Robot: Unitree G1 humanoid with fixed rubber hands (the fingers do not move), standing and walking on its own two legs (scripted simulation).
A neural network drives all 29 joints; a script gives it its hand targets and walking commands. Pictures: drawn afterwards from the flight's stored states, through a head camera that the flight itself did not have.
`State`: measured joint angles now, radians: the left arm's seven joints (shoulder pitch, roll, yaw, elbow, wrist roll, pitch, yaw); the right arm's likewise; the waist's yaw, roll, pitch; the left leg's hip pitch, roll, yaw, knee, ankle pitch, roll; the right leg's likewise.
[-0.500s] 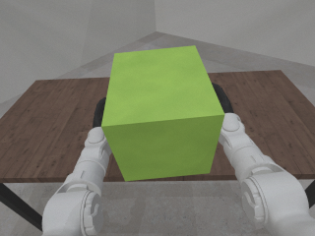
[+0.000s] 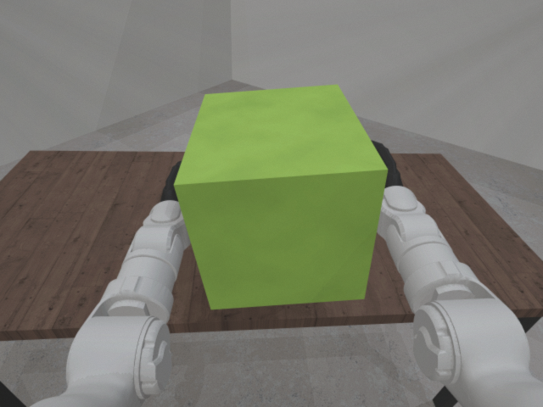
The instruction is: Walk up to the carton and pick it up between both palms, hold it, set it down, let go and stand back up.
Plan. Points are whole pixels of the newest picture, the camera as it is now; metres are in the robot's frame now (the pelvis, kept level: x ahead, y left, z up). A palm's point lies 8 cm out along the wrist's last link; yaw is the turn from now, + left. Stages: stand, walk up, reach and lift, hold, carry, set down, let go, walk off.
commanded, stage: reach and lift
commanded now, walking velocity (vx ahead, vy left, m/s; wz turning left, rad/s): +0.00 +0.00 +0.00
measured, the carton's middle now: (278, 189) +0.45 +0.02 +0.16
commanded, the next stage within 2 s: hold in 0.54 s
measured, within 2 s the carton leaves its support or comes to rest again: neither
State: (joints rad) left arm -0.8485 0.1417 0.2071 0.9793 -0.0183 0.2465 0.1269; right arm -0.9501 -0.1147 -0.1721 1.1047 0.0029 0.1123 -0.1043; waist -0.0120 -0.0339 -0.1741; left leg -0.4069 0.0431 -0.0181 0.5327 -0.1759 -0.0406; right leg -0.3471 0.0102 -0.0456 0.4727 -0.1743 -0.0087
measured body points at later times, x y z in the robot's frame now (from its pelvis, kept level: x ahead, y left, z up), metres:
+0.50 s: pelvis +0.00 +0.00 +0.00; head -0.05 +0.01 +0.45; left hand +0.41 +0.16 +0.17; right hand +0.41 -0.17 +0.19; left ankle +0.06 +0.13 -0.73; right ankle +0.04 -0.12 -0.73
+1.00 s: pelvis +0.00 +0.00 +0.00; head -0.05 +0.01 +0.45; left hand +0.41 +0.17 +0.17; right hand +0.41 -0.16 +0.20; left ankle +0.06 +0.13 -0.73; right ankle +0.04 -0.12 -0.73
